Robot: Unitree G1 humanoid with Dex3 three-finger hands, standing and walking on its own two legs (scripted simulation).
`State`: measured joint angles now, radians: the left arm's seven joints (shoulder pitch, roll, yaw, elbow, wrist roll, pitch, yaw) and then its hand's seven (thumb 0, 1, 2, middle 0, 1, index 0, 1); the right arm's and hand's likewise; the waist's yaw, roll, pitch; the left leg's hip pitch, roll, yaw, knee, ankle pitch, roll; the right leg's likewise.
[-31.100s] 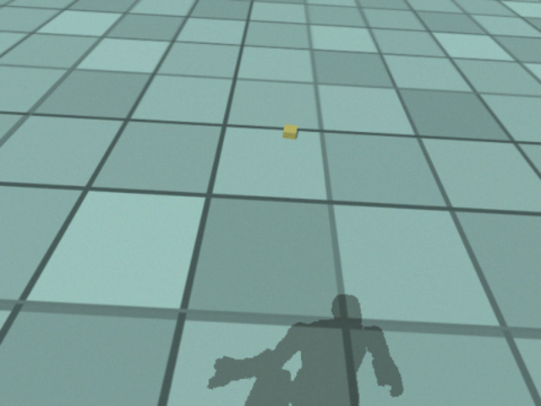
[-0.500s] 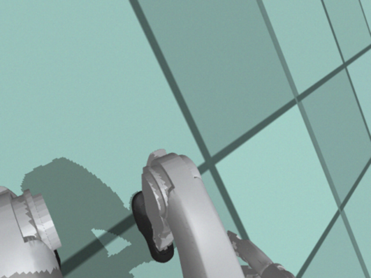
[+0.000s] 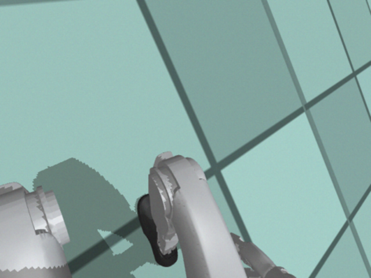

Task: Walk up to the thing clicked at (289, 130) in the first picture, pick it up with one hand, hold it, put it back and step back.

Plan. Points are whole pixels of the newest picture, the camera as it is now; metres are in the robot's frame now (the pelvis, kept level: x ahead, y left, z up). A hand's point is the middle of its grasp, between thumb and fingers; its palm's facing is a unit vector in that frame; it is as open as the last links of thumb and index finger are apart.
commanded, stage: withdraw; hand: left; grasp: from above
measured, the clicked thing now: out of the picture +0.44 +0.37 -0.28
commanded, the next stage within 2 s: home in 0.72 s
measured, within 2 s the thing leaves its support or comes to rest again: neither
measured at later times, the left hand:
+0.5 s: hand out of the picture +0.41 +0.37 -0.09, palm faces -0.50 -0.14 -0.86, open 14.0 cm
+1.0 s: hand out of the picture +0.44 +0.38 -0.11, palm faces -0.37 -0.12 -0.92, open 13.1 cm
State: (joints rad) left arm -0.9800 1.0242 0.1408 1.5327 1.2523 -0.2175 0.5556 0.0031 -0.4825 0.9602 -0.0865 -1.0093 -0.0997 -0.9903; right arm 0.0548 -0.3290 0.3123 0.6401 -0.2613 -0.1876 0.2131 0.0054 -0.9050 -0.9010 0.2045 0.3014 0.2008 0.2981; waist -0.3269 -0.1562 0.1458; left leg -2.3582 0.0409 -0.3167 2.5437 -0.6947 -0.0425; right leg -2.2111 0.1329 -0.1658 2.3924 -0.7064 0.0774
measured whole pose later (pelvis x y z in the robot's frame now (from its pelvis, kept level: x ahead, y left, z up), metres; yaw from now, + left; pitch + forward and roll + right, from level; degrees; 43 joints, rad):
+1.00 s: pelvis -0.01 +0.00 +0.03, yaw +6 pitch +33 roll -10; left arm -0.93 0.82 0.10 1.23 1.17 -0.13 0.25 0.00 -0.27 0.89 -0.19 -0.79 -0.19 -0.78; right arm 0.17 -0.25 0.14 0.65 -0.12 0.00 0.13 0.01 -0.90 -0.90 0.20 0.30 0.20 0.30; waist -0.24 0.00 -0.02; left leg -2.36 0.03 -0.19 2.38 -0.63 -0.02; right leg -2.22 0.08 -0.08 2.31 -0.70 0.07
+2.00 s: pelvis +0.06 +0.01 +0.38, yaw +17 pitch +16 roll -4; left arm 0.36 0.24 0.06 -0.02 -0.06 0.44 0.07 0.01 0.91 0.90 -0.20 -0.30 -0.20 -0.30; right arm 0.26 -0.20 0.06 0.53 0.04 -0.15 -0.16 0.02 -0.90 -0.90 0.21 0.30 0.20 0.30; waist -0.08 0.05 -0.17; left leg -0.95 0.04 -0.08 1.17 -0.50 -0.02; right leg -0.85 0.02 -0.04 1.10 -0.54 0.02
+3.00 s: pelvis +0.08 +0.01 +0.41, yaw +18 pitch +10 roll -3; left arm 0.51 0.22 0.03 -0.13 -0.05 0.45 0.02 0.01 0.91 0.90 -0.20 -0.30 -0.20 -0.30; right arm 0.29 -0.22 0.04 0.53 0.01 -0.23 -0.19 0.02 -0.90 -0.90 0.21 0.30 0.20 0.30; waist -0.05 0.05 -0.15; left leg -0.72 0.04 -0.06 1.01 -0.47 -0.02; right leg -0.62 0.01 -0.03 0.95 -0.50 0.02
